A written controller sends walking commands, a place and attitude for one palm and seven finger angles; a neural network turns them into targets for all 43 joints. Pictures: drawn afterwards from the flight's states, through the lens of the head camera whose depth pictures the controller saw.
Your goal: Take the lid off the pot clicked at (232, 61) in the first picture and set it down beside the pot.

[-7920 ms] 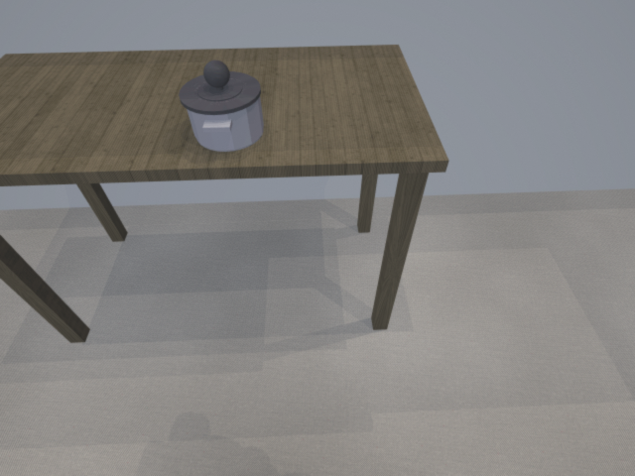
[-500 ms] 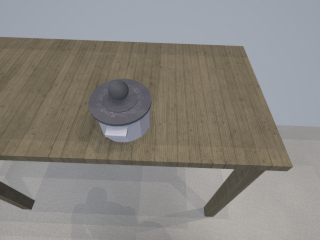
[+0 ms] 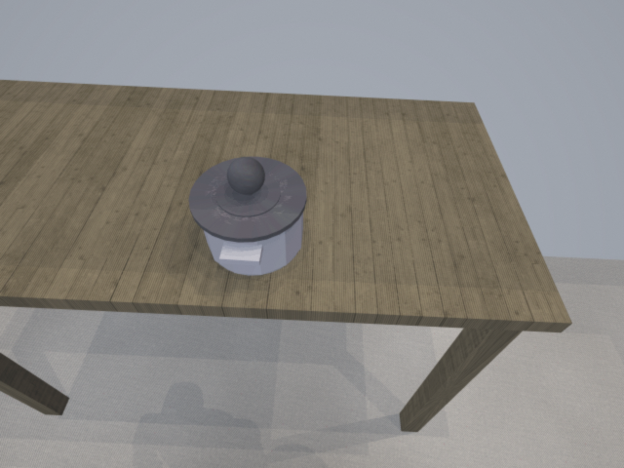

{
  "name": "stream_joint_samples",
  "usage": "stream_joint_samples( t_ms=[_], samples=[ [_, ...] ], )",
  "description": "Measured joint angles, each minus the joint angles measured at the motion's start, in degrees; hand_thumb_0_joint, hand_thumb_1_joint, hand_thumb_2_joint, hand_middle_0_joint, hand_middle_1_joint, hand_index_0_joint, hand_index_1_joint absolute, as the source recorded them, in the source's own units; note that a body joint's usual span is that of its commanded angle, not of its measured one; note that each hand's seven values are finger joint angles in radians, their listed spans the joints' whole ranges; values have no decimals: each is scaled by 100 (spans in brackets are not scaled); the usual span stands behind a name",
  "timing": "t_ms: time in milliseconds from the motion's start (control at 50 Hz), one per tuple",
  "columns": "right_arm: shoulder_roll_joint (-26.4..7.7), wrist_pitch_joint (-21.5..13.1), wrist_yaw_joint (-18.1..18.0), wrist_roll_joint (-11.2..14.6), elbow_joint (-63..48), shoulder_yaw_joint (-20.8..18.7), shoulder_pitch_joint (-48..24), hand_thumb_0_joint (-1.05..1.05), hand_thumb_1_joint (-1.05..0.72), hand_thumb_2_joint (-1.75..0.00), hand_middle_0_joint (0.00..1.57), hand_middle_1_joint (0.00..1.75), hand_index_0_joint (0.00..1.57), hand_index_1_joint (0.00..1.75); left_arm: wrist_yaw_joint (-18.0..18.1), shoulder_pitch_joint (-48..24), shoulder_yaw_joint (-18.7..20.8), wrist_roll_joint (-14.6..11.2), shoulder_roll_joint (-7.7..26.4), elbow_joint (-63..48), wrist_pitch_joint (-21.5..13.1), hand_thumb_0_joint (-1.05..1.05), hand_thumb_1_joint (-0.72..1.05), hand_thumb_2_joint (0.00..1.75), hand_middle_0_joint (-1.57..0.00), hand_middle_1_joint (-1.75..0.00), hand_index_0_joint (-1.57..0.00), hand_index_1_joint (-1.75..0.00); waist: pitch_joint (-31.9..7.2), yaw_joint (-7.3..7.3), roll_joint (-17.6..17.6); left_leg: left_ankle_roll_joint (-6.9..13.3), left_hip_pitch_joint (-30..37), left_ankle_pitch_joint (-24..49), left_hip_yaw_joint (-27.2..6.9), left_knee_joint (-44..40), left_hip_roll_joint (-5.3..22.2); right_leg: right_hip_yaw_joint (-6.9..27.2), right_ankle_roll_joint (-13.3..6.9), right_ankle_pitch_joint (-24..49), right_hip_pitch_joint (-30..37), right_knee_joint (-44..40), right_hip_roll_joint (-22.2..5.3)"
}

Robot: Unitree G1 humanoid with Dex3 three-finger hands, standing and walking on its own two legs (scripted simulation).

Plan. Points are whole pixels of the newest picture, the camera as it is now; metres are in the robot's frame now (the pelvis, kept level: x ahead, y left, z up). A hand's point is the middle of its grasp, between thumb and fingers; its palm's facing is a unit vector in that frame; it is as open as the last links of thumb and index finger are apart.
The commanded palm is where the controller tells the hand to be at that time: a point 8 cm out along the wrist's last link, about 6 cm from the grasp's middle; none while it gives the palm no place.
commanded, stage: come to a stop and stand still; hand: left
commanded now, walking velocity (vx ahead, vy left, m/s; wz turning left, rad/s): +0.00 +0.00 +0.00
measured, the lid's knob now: (246, 175) +0.45 +0.12 +0.13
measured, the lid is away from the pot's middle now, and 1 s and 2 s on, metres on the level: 0.00 0.00 0.00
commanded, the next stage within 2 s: look again from close up in 0.68 s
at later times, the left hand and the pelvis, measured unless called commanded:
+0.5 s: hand out of the picture +0.08 +0.20 -0.17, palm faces +0.04 -0.98 -0.22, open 7.4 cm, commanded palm none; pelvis +0.06 +0.03 +0.00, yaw +0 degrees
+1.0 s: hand out of the picture +0.07 +0.18 -0.17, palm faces +0.03 -0.98 -0.21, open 7.3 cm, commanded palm none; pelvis +0.06 +0.00 +0.01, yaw +0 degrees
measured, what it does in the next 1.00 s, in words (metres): shifts its weight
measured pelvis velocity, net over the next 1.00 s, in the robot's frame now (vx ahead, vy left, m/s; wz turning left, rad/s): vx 0.06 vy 0.00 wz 0.01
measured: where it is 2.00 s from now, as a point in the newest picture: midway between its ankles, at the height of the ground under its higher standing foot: outside the picture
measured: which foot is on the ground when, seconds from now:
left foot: down 0.00-1.00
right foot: down 0.00-1.00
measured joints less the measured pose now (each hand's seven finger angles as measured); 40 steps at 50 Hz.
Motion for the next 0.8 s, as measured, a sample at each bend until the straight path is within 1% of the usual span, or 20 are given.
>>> stream_joint_samples(
  t_ms=[40, 100, 140, 180, 240, 300, 480, 800],
  samples=[
    [-41, 61, 16, -31, -103, -26, 24, 1, -91, -90, 20, 30, 20, 30, -21, 124, 13, -6, -30, 58, 35, 1, 91, 89, -20, -30, -20, -30, -112, -74, 57, 69, -100, -126, -23, 202, -48, -13, 16, -206, -108, 243, -47],
    [-68, -32, -14, -38, -213, -42, 31, 1, -91, -90, 20, 30, 20, 30, -11, 186, 41, -13, -42, 162, 67, 1, 91, 89, -20, -30, -20, -30, -230, -124, 77, 172, -39, -241, 17, 232, -146, 38, 59, -393, -131, 443, -138],
    [-86, -107, -45, -20, -243, -34, 8, 1, -91, -90, 20, 30, 20, 30, -7, 164, 44, -13, -61, 189, 49, 1, 91, 89, -20, -30, -20, -30, -276, -103, 152, 207, 68, -271, 23, 156, -176, 49, 75, -415, -32, 388, -163],
    [-87, -164, -75, -4, -231, -7, -79, 1, -91, -90, 20, 30, 20, 30, 12, 117, 42, -25, -71, 181, -24, 1, 91, 89, -20, -30, -20, -30, -274, -60, 196, 229, 206, -266, 31, 38, -206, 62, 153, -409, 98, 287, -191],
    [-168, -181, -143, -16, -124, 9, -200, 3, -93, -90, 20, 30, 20, 30, 27, 16, 50, -49, -87, 135, -77, 1, 91, 89, -20, -30, -20, -30, -242, -10, 215, 252, 407, -241, 30, -147, -263, 67, 202, -440, 266, 189, -244],
    [-251, -226, -159, 1, -93, -2, -317, 3, -94, -90, 20, 30, 20, 30, 54, -88, 63, -54, -94, 89, -86, 1, 91, 89, -20, -30, -20, -30, -176, 4, 203, 271, 562, -240, 42, -272, -299, 85, 232, -483, 378, 149, -275],
    [-347, -255, -205, 9, -107, -29, -586, 2, -93, -90, 20, 30, 20, 30, 67, -335, 123, -67, 3, 17, -36, 1, 91, 89, -20, -30, -20, -30, -21, -24, 123, 248, 841, -271, 38, -476, -305, 86, 244, -588, 588, 90, -276],
    [-312, -227, -206, 21, 49, -10, -682, 1, -92, -90, 20, 30, 20, 30, 51, -445, 126, -74, 41, 0, -11, 1, 91, 89, -20, -30, -20, -30, 112, -19, 88, 134, 1018, -168, -1, -772, -212, 35, 164, -550, 727, -110, -184]
  ],
)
